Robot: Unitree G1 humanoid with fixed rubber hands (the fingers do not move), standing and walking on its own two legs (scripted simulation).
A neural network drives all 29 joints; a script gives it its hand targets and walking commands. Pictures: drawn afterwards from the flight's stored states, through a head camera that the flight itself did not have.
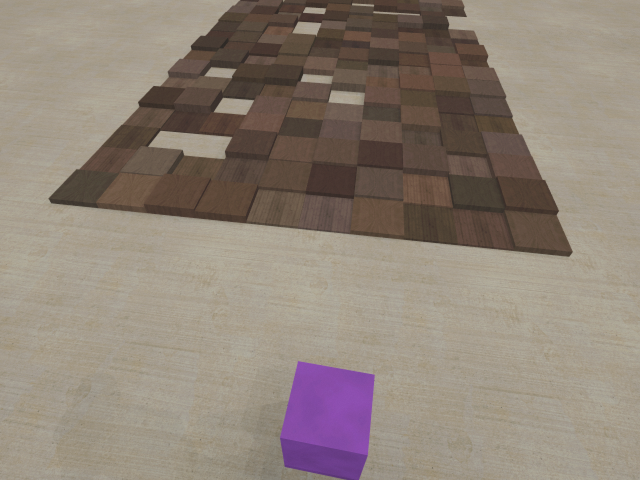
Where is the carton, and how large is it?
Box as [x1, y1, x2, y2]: [280, 361, 374, 479]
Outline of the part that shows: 298,361 280,436 285,466 345,479 358,479 367,455 374,375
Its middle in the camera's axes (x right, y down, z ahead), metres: +0.02 +0.49 +1.07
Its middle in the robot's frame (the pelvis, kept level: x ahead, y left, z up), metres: +0.44 -0.02 -0.64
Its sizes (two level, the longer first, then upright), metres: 0.210 0.200 0.250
